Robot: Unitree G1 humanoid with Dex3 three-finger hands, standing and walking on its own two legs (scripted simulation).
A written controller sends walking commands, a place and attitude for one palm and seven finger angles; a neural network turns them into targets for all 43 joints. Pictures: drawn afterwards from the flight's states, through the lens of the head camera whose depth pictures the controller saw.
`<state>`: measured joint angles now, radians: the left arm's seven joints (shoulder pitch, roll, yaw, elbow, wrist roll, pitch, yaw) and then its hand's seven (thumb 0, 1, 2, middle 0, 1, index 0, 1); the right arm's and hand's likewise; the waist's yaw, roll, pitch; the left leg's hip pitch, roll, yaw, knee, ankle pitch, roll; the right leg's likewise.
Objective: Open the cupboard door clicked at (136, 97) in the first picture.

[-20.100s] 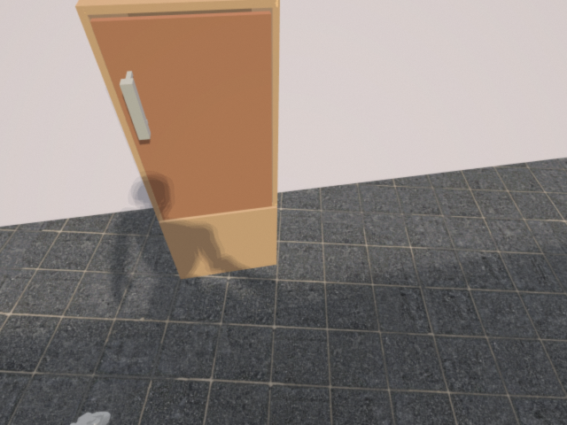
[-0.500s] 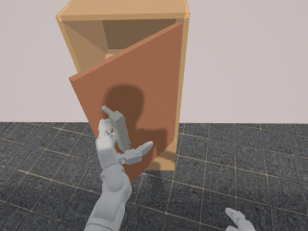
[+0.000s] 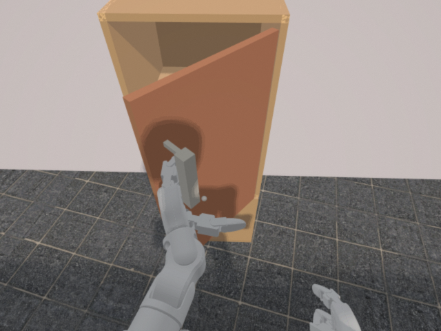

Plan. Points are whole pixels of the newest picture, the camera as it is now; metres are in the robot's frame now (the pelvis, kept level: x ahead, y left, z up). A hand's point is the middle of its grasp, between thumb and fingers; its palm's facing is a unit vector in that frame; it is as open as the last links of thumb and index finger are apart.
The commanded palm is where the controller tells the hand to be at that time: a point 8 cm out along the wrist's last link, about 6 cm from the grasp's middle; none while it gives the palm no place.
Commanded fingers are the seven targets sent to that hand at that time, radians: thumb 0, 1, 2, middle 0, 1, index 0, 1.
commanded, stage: slide the hand sideways off the handle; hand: left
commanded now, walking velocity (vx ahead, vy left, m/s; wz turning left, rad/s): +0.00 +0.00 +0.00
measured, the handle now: (180, 174) +0.38 +0.09 +0.09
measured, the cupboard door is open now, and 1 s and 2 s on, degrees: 48 53 53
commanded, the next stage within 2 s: draw the hand back to the body in 1.18 s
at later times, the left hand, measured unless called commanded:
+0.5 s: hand (195, 227) +0.27 +0.06 +0.08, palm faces -0.09 -1.00 +0.00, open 16.4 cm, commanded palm +0.25 +0.12 +0.08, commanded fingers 0.00 -0.50 0.30 -0.15 -0.30 -0.15 -0.30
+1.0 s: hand (168, 251) +0.23 +0.10 +0.08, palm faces -0.03 -1.00 -0.01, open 16.3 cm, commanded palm +0.20 +0.16 +0.08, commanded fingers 0.00 -0.50 0.30 -0.15 -0.30 -0.15 -0.30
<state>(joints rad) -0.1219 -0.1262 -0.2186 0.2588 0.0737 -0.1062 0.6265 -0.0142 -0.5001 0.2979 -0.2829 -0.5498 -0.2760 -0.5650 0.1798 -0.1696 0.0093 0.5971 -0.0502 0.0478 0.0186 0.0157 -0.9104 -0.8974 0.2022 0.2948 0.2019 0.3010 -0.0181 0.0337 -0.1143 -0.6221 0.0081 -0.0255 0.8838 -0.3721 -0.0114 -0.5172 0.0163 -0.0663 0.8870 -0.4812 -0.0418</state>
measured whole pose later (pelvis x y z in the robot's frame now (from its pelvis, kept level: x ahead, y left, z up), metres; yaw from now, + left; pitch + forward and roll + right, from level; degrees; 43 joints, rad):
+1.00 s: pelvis +0.01 +0.00 +0.00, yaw -1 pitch +7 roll +0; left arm 0.45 0.12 -0.13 -0.23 -0.10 -0.23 0.03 -0.02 -0.50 0.30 -0.17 -0.31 -0.16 -0.30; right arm 0.27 -0.22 0.03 0.43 0.01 -0.03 0.00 0.02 -0.91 -0.90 0.20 0.30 0.20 0.30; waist -0.01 0.04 -0.11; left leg -0.62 0.01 -0.01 0.91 -0.41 -0.01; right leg -0.52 0.02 -0.05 0.92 -0.52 -0.04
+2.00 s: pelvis +0.02 +0.02 +0.03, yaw -1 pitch +1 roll -1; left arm 0.57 0.29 0.10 -0.45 -0.08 -0.04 0.08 -0.01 -0.23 0.42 -0.16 -0.30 -0.16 -0.30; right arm 0.26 -0.22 0.06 0.50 0.03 -0.09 -0.10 0.02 -0.91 -0.90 0.20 0.30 0.20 0.30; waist 0.03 0.05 -0.08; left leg -0.40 0.00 0.00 0.71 -0.34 0.02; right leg -0.28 0.01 -0.04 0.66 -0.40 -0.01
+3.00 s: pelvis +0.03 +0.01 +0.05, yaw -2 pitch -4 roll +0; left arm 0.47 0.34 0.32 -0.37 -0.08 -0.08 0.11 0.01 0.89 0.90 -0.21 -0.30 -0.21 -0.30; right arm 0.20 -0.22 0.02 0.64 0.01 -0.09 -0.08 0.02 -0.91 -0.90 0.20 0.30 0.20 0.30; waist 0.06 0.05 0.01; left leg -0.13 0.01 0.02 0.42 -0.22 0.00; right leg -0.03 0.03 -0.01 0.37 -0.27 -0.02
